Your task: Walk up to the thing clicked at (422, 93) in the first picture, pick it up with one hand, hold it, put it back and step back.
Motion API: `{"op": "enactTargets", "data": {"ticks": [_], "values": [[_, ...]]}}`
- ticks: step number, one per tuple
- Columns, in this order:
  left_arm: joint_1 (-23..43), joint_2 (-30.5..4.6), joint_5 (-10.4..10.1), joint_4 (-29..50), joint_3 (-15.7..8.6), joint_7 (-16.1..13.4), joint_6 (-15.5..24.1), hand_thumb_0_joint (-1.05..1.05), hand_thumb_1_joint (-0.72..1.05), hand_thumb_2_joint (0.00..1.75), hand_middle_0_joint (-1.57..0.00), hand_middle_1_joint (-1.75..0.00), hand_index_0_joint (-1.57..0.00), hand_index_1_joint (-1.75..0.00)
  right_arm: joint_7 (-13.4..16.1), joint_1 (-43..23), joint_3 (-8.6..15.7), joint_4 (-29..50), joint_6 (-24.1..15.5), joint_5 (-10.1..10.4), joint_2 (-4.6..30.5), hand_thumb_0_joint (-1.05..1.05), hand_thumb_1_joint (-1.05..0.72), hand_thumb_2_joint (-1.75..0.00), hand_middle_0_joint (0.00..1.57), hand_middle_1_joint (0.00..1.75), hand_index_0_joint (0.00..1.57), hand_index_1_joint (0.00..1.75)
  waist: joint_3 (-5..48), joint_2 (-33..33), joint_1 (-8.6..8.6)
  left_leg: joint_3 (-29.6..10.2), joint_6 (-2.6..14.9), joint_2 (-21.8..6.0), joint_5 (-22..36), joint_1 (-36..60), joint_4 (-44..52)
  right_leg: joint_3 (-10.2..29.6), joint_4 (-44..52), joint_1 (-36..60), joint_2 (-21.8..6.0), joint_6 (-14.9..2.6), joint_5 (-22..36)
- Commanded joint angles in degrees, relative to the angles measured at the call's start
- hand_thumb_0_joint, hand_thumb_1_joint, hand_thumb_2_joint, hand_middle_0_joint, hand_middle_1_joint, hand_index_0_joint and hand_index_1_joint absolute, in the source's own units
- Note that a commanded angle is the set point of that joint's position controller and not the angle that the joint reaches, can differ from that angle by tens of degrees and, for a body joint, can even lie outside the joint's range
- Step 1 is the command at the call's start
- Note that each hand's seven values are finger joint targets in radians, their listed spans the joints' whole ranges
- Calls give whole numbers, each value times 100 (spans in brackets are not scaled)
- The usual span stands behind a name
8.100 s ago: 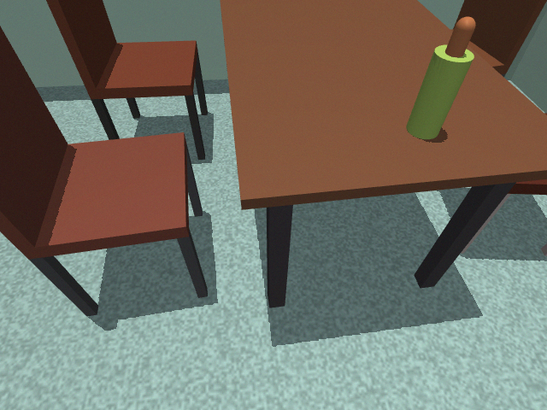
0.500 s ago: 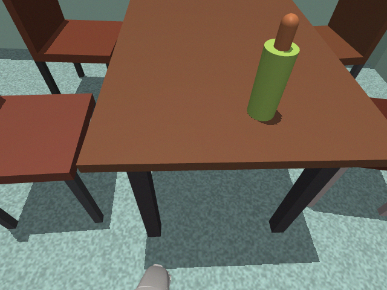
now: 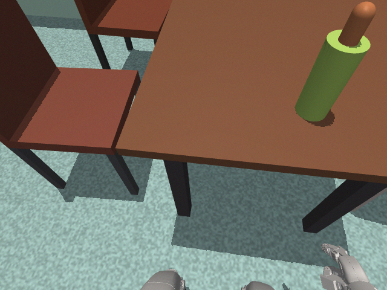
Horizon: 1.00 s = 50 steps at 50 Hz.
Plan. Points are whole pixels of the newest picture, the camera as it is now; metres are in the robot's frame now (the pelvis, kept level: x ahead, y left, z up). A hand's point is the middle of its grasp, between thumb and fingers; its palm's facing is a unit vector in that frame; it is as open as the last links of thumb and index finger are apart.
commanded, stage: walk up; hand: right
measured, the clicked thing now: (333, 67) +0.54 -0.25 +0.13
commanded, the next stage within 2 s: stand in 1.38 s
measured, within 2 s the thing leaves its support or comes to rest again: neither
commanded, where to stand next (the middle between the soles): +0.08 +0.00 m, yaw -4 degrees
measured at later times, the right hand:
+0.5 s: hand out of the picture +0.07 -0.25 -0.14, palm faces +0.02 +0.94 -0.34, open 7.4 cm
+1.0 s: hand out of the picture +0.11 -0.25 -0.11, palm faces +0.06 +0.94 -0.33, open 7.4 cm
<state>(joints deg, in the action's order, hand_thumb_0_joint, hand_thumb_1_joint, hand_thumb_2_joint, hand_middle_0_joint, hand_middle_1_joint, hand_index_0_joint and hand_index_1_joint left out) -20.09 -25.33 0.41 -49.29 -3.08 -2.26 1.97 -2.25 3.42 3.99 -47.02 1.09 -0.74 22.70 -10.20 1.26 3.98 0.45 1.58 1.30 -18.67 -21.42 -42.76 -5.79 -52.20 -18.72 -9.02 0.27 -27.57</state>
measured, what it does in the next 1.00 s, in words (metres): steps on the spot: right foot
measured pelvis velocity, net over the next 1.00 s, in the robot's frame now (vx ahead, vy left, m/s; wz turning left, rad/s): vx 0.01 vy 0.02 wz -0.07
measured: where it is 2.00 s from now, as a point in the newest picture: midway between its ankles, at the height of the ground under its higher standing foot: outside the picture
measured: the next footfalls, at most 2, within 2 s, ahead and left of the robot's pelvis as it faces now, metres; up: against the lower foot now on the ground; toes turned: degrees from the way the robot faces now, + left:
right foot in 0.22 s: +0.07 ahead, -0.13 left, +0.00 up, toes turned -3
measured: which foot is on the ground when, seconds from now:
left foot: down 0.00-1.00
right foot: up 0.00-0.20, down 0.22-1.00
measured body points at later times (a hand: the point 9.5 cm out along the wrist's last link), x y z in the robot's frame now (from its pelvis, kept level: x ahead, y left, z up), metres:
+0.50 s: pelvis +0.01 +0.02 +0.02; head +0.04 +0.02 +0.46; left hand +0.10 +0.33 -0.11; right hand +0.07 -0.30 -0.11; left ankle +0.04 +0.12 -0.71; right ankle +0.03 -0.13 -0.71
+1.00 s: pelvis +0.01 +0.02 +0.04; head +0.03 +0.02 +0.48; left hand +0.13 +0.31 -0.09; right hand +0.10 -0.29 -0.09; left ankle +0.04 +0.12 -0.71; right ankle +0.03 -0.13 -0.71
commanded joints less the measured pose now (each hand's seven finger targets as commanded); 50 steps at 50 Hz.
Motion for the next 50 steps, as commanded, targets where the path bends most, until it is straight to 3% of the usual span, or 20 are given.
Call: {"op": "enactTargets", "data": {"ticks": [1, 2, 5, 8, 10, 11, 12, 13, 14, 15, 16, 17, 18, 19, 20, 23, 25, 28, 42, 50], "values": [[126, -1136, -65, 365, -250, -66, 22, 0, 90, 90, -20, -30, -20, -30, 223, 509, 404, 257, -90, 68, 1478, 0, -90, -90, 20, 30, 20, 30, 1053, 307, -491, -2035, 1450, -1722, 662, 762, 1969, 643, -1182, -962, 401, -215, -864], [26, -1118, -81, 201, -245, -55, 19, 0, 90, 90, -20, -30, -20, -30, 250, 266, 359, 287, -86, 29, 1444, 0, -90, -90, 20, 30, 20, 30, 780, 443, -401, -1880, 1295, -1575, 258, 402, 1922, 692, -886, -889, 345, -211, -657], [-330, -1025, -49, -78, -251, 11, 74, 0, 90, 90, -20, -30, -20, -30, 202, 23, 265, 249, -103, -47, 1390, 0, -90, -90, 20, 30, 20, 30, 748, 926, -305, -1405, 1085, -1223, 406, 94, 1868, 419, 231, -375, 445, -134, -21], [-201, -994, 8, -173, -268, -8, 83, 0, 90, 90, -20, -30, -20, -30, 149, 61, 273, 248, -52, -51, 1395, 0, -90, -90, 20, 30, 20, 30, 895, 1039, -317, -1475, 1058, -1298, 236, -22, 1720, 274, 945, 139, 676, -133, 263], [-157, -1019, 59, -271, -289, -7, 111, 0, 90, 90, -20, -30, -20, -30, 141, -108, 223, 284, -3, -5, 1258, 0, -90, -90, 20, 30, 20, 30, 881, 714, -185, -1268, 828, -1151, -271, -477, 1440, 239, 1641, 772, 837, -199, 888], [-55, -1022, 105, -263, -300, -13, 138, 0, 90, 90, -20, -30, -20, -30, 150, -99, 119, 212, 2, 48, 999, 0, -90, -90, 20, 30, 20, 30, 835, 463, -92, -1244, 588, -1132, -536, -793, 1269, 633, 2102, 1057, 677, -281, 932], [179, -1332, 162, -153, -330, -10, 183, 0, 90, 90, -20, -30, -20, -30, 142, -118, 84, 237, 13, 73, 827, 0, -90, -90, 20, 30, 20, 30, 635, -345, -126, -919, 239, -655, -964, -1080, 743, 2008, 2809, 707, -103, -552, 265], [416, -1579, 156, -151, -348, 14, 192, 0, 90, 90, -20, -30, -20, -30, 175, -28, 114, 87, 33, 72, 885, 0, -90, -90, 20, 30, 20, 30, 632, -936, -233, -357, 73, -166, -1165, -333, -211, 3065, 3425, -184, -945, -1077, -380], [941, -1557, 146, -22, -318, 34, 206, 0, 90, 90, -20, -30, -20, -30, 183, 213, 171, -88, 32, 28, 1000, 0, -90, -90, 20, 30, 20, 30, 584, -801, -458, -352, 2, -318, -1050, 99, -566, 3131, 3333, -543, -1141, -1296, -190], [1157, -1437, 120, 17, -263, 31, 204, 0, 90, 90, -20, -30, -20, -30, 164, 371, 183, -211, -17, 51, 1040, 0, -90, -90, 20, 30, 20, 30, 621, -569, -540, -361, 16, -333, -774, 361, -236, 2627, 3119, -618, -929, -1196, 377], [1384, -1337, 108, 2, -209, 35, 192, 0, 90, 90, -20, -30, -20, -30, 159, 548, 171, -344, -72, 64, 970, 0, -90, -90, 20, 30, 20, 30, 745, -577, -678, -331, 66, -372, -292, 676, 372, 2098, 2818, -603, -640, -931, 841], [1292, -1155, 79, -65, -147, 50, 173, 0, 90, 90, -20, -30, -20, -30, 169, 645, 177, -444, -122, 60, 1045, 0, -90, -90, 20, 30, 20, 30, 867, -406, -664, -667, 150, -541, 220, 991, 1159, 1603, 2407, -594, -278, -594, 1465], [1128, -914, 31, -119, -68, 71, 141, 0, 90, 90, -20, -30, -20, -30, 180, 404, 182, -407, -186, 7, 1149, 0, -90, -90, 20, 30, 20, 30, 1042, -50, -461, -1371, 338, -937, 454, 912, 1670, 1173, 1920, -351, 199, -321, 1777], [970, -861, -10, -244, -62, 101, 82, 0, 90, 90, -20, -30, -20, -30, 173, 117, 178, -340, -205, -13, 1296, 0, -90, -90, 20, 30, 20, 30, 1081, 140, -289, -1894, 607, -1311, -128, 521, 2001, 771, 1585, -61, 667, -166, 998], [890, -930, -19, -363, -98, 96, 50, 0, 90, 90, -20, -30, -20, -30, 163, 65, 151, -406, -213, 11, 1316, 0, -90, -90, 20, 30, 20, 30, 954, 90, -196, -1828, 728, -1426, -122, 137, 2030, 713, 1656, 386, 708, -180, 602], [1032, -917, -33, -527, -53, 115, 107, 0, 90, 90, -20, -30, -20, -30, 157, -58, 35, -576, -190, 37, 1091, 0, -90, -90, 20, 30, 20, 30, 1011, 141, -195, -1086, 275, -932, 285, 84, 1891, 1052, 2275, 899, 387, -330, 1497], [1169, -1017, -58, -572, -33, 115, 127, 0, 90, 90, -20, -30, -20, -30, 170, 18, 18, -713, -196, 43, 1101, 0, -90, -90, 20, 30, 20, 30, 1207, 202, -273, -804, 157, -734, 748, 506, 1754, 1191, 2343, 849, 205, -362, 2209], [1381, -977, -72, -672, 22, 107, 104, 0, 90, 90, -20, -30, -20, -30, 180, -18, 13, -872, -194, 65, 1083, 0, -90, -90, 20, 30, 20, 30, 1299, 117, -312, -755, 173, -793, 1103, 880, 1855, 1116, 2529, 786, 198, -306, 2376], [1849, -878, -16, -1099, 87, 143, 55, 0, 90, 90, -20, -30, -20, -30, 160, -281, -7, -1290, -179, 58, 1022, 0, -90, -90, 20, 30, 20, 30, 1261, -159, -372, -471, 71, -839, 1137, 1449, 2453, 1145, 3224, 869, 125, -170, 2450], [1848, -823, 18, -1187, 79, 167, 26, 0, 90, 90, -20, -30, -20, -30, 144, -352, 6, -1337, -165, 31, 1008, 0, -90, -90, 20, 30, 20, 30, 1072, -73, -370, -510, 43, -845, 407, 1297, 2747, 1125, 3405, 823, 199, -140, 1962]]}}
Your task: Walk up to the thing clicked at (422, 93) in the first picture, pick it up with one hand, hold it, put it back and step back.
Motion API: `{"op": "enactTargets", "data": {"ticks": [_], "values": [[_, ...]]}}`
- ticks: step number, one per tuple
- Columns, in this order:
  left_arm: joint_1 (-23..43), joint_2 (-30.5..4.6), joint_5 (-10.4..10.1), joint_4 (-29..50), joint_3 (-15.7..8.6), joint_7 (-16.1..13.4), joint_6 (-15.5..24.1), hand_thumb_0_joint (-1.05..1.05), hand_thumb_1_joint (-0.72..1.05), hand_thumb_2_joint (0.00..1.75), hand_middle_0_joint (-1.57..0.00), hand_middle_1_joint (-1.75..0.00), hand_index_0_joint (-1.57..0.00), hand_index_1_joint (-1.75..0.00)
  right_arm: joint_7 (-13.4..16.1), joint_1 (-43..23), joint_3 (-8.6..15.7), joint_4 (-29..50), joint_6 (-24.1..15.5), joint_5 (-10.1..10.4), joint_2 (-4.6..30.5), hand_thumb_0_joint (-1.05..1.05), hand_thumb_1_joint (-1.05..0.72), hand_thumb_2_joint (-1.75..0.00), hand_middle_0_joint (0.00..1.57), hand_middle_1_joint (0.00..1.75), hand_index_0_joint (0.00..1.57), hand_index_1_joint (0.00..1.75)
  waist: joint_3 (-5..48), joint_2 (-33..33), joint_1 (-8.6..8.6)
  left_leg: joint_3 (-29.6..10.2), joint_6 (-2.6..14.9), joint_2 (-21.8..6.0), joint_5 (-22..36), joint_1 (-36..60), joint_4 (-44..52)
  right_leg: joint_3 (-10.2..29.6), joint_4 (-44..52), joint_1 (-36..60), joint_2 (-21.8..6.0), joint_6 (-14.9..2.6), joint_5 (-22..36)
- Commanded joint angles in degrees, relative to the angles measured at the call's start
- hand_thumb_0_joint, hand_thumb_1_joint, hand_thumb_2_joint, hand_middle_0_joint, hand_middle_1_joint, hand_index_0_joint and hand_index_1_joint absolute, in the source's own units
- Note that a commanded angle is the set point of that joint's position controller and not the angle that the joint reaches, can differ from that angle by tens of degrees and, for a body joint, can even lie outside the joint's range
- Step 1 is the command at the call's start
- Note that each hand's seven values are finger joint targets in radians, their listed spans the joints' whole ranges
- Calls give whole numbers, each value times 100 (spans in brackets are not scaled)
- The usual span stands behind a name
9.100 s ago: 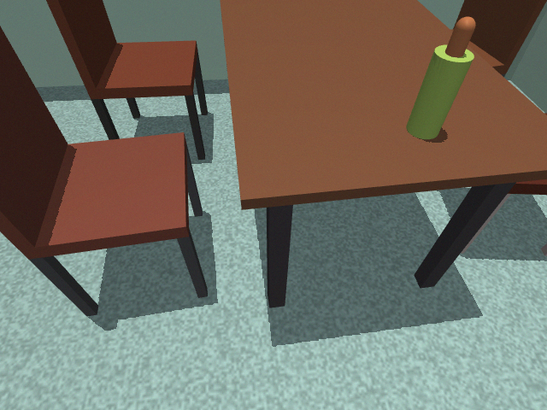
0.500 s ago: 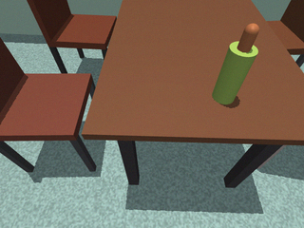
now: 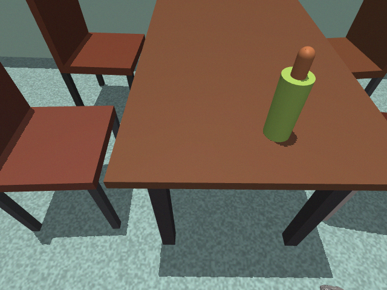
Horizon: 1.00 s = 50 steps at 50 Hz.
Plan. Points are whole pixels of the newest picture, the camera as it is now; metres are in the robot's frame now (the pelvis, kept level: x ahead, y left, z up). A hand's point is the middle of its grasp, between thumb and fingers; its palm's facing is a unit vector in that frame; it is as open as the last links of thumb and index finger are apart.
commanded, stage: walk up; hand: right
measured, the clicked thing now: (290, 96) +0.55 -0.23 +0.09
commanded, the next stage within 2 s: stand in 0.38 s
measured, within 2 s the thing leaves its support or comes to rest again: neither
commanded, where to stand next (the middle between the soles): +0.06 -0.01 m, yaw +0 degrees
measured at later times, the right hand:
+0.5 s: hand out of the picture +0.09 -0.25 -0.15, palm faces +0.00 +0.95 -0.32, open 7.4 cm
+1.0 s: hand out of the picture +0.12 -0.26 -0.15, palm faces -0.01 +0.94 -0.34, open 7.4 cm
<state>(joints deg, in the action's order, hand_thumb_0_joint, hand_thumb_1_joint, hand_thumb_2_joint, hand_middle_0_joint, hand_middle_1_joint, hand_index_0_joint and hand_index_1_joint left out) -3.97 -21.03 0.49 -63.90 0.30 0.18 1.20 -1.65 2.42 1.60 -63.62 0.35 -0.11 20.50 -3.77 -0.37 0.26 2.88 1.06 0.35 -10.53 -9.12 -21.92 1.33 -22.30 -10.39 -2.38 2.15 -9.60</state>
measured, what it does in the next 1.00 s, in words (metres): stands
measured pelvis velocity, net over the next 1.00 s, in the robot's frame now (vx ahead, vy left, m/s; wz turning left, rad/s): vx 0.03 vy -0.01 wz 0.01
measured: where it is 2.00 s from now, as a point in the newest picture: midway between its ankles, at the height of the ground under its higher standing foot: outside the picture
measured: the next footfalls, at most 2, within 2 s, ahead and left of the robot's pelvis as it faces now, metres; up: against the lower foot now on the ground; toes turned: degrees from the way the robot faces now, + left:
none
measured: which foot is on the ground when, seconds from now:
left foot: down 0.00-1.00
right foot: down 0.00-1.00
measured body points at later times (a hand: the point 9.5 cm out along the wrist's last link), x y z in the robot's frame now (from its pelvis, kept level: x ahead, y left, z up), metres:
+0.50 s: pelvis +0.01 +0.00 +0.00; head +0.02 +0.00 +0.45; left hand +0.08 +0.31 -0.13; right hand +0.09 -0.30 -0.13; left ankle +0.02 +0.11 -0.74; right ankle +0.03 -0.14 -0.74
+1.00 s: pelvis +0.03 -0.01 +0.01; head +0.04 -0.01 +0.45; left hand +0.11 +0.29 -0.13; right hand +0.12 -0.31 -0.13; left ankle +0.02 +0.11 -0.74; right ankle +0.03 -0.14 -0.74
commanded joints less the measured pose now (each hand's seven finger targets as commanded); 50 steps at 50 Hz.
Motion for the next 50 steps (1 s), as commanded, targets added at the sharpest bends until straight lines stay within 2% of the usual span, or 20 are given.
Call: {"op": "enactTargets", "data": {"ticks": [1, 4, 7, 11, 18, 19, 20, 22, 24, 27, 29, 30, 34, 36, 39, 42, 44, 45, 48, 50], "values": [[203, -1259, 19, 268, -263, -75, 106, 0, 90, 90, -20, -30, -20, -30, 84, -265, 246, 332, -88, -34, 1238, 0, -90, -90, 20, 30, 20, 30, 446, 80, 16, -739, 96, -752, -422, 98, 653, 423, 419, -16, -474, -339, 161], [156, -1261, 22, 258, -263, -75, 121, 0, 90, 90, -20, -30, -20, -30, 81, -223, 256, 353, -84, -38, 1229, 0, -90, -90, 20, 30, 20, 30, 488, 32, 1, -714, 80, -724, -299, 190, 605, 455, 452, -37, -495, -339, 272], [144, -1269, 18, 277, -274, -83, 137, 0, 90, 90, -20, -30, -20, -30, 83, -157, 265, 344, -92, -27, 1223, 0, -90, -90, 20, 30, 20, 30, 649, 39, -17, -643, 69, -719, 166, 361, 495, 451, 461, 71, -528, -338, 556], [82, -1254, 7, 288, -266, -93, 120, 0, 90, 90, -20, -30, -20, -30, 91, -140, 262, 332, -75, -20, 1211, 0, -90, -90, 20, 30, 20, 30, 639, 66, 0, -616, 71, -725, 248, 413, 481, 446, 453, 26, -531, -326, 625], [-2, -1236, 10, 291, -276, -96, 67, 0, 90, 90, -20, -30, -20, -30, 100, -128, 277, 334, -58, -33, 1241, 0, -90, -90, 20, 30, 20, 30, 562, 129, 27, -691, 127, -795, -18, 239, 622, 353, 286, 57, -428, -319, 495], [-55, -1067, 2, 179, -215, -72, 42, 0, 90, 90, -20, -30, -20, -30, 114, -102, 189, 233, -121, -41, 1121, 0, -90, -90, 20, 30, 20, 30, 651, 169, -36, -926, 84, -873, -567, 129, 968, 340, 396, 162, -368, -277, 6], [-58, -1075, 17, 180, -215, -64, 33, 0, 90, 90, -20, -30, -20, -30, 118, -209, 203, 236, -144, -43, 1190, 0, -90, -90, 20, 30, 20, 30, 462, 202, 8, -1003, 68, -882, -910, -64, 1075, 334, 414, 173, -343, -261, -126], [-122, -1096, 35, 165, -224, -45, 57, 0, 90, 90, -20, -30, -20, -30, 134, -223, 196, 205, -173, -44, 1219, 0, -90, -90, 20, 30, 20, 30, 437, 99, 32, -948, 75, -870, -607, 56, 1019, 375, 502, 163, -406, -268, 140], [-48, -1165, 22, 177, -244, -51, 83, 0, 90, 90, -20, -30, -20, -30, 141, -124, 173, 162, -202, -48, 1171, 0, -90, -90, 20, 30, 20, 30, 425, -4, -29, -839, 30, -793, -180, 129, 914, 445, 574, 196, -477, -280, 252], [-103, -1143, 3, 175, -228, -53, 90, 0, 90, 90, -20, -30, -20, -30, 143, -53, 158, 109, -243, -33, 1174, 0, -90, -90, 20, 30, 20, 30, 456, 113, -39, -773, 0, -789, 370, 353, 822, 449, 622, 176, -498, -283, 453], [-81, -1134, 8, 183, -222, -59, 94, 0, 90, 90, -20, -30, -20, -30, 144, -77, 154, 102, -246, -31, 1148, 0, -90, -90, 20, 30, 20, 30, 409, 12, -51, -764, -4, -792, 275, 350, 797, 418, 663, 133, -493, -270, 351], [-44, -1181, 15, 197, -239, -60, 98, 0, 90, 90, -20, -30, -20, -30, 151, 19, 150, 91, -242, -42, 1161, 0, -90, -90, 20, 30, 20, 30, 510, -5, -90, -736, 7, -815, 343, 341, 794, 433, 669, 261, -518, -266, 462], [-56, -1162, 8, 188, -245, -68, 99, 0, 90, 90, -20, -30, -20, -30, 163, -50, 131, 98, -253, -23, 1151, 0, -90, -90, 20, 30, 20, 30, 561, 58, -66, -707, -3, -816, 717, 401, 729, 403, 662, 379, -538, -249, 730], [-28, -1156, 8, 193, -247, -69, 95, 0, 90, 90, -20, -30, -20, -30, 167, -23, 116, 81, -248, -26, 1137, 0, -90, -90, 20, 30, 20, 30, 549, 12, -73, -700, -12, -810, 681, 362, 743, 385, 678, 384, -531, -244, 694], [-6, -1123, -6, 207, -244, -66, 90, 0, 90, 90, -20, -30, -20, -30, 185, -51, 118, 72, -253, -27, 1168, 0, -90, -90, 20, 30, 20, 30, 652, 67, -69, -658, -33, -822, 1055, 535, 652, 396, 664, 412, -554, -260, 1012], [-12, -1131, -3, 202, -249, -70, 77, 0, 90, 90, -20, -30, -20, -30, 192, -39, 106, 67, -242, -21, 1169, 0, -90, -90, 20, 30, 20, 30, 626, 52, -62, -653, -41, -815, 954, 470, 684, 373, 670, 467, -538, -253, 924], [9, -1133, -6, 206, -247, -71, 89, 0, 90, 90, -20, -30, -20, -30, 192, -54, 94, 71, -239, -24, 1156, 0, -90, -90, 20, 30, 20, 30, 676, 78, -59, -670, -35, -849, 1184, 500, 643, 352, 637, 543, -557, -246, 1129], [26, -1134, -2, 196, -259, -73, 76, 0, 90, 90, -20, -30, -20, -30, 197, -22, 92, 69, -238, -22, 1171, 0, -90, -90, 20, 30, 20, 30, 642, 80, -67, -637, -35, -823, 1078, 438, 652, 366, 683, 569, -556, -242, 1063], [14, -1127, 5, 187, -260, -75, 82, 0, 90, 90, -20, -30, -20, -30, 204, -36, 91, 80, -237, -11, 1177, 0, -90, -90, 20, 30, 20, 30, 679, 36, -66, -652, -24, -859, 1331, 568, 614, 360, 648, 588, -565, -254, 1287], [57, -1122, -6, 195, -258, -79, 86, 0, 90, 90, -20, -30, -20, -30, 203, -23, 83, 82, -235, -15, 1175, 0, -90, -90, 20, 30, 20, 30, 659, 54, -80, -649, -30, -840, 1278, 531, 612, 342, 697, 617, -572, -240, 1271]]}}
